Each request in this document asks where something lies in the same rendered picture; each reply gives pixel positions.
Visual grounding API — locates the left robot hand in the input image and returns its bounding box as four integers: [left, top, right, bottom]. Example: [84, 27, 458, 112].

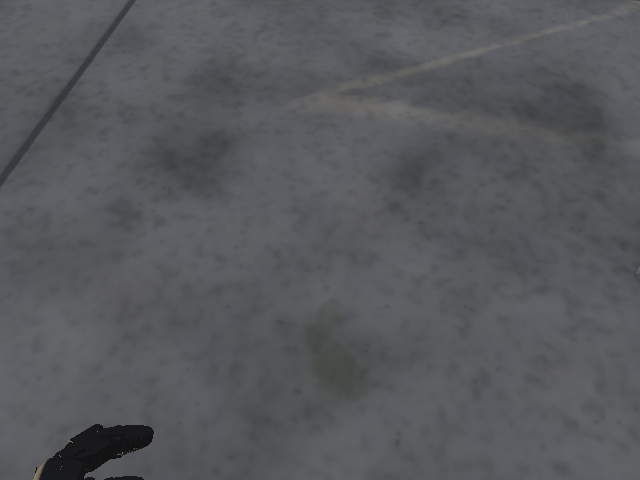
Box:
[33, 424, 154, 480]

